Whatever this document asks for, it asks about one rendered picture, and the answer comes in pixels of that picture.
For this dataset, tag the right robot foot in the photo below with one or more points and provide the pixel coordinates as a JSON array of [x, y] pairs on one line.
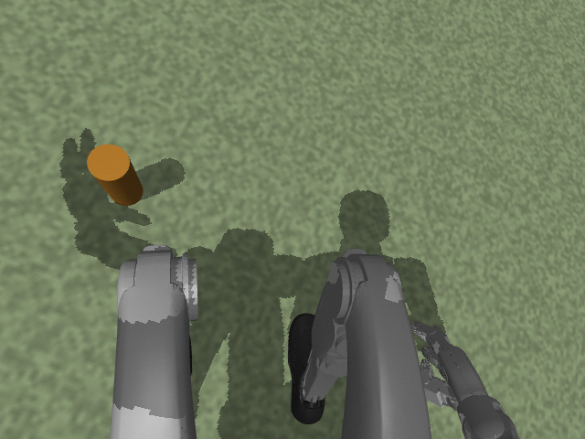
[[299, 348]]

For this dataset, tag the right robot hand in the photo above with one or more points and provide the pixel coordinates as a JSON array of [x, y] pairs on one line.
[[452, 363]]

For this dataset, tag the right robot arm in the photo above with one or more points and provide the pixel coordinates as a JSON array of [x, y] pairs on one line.
[[483, 417]]

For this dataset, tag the can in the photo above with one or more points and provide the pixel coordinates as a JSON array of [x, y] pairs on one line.
[[113, 169]]

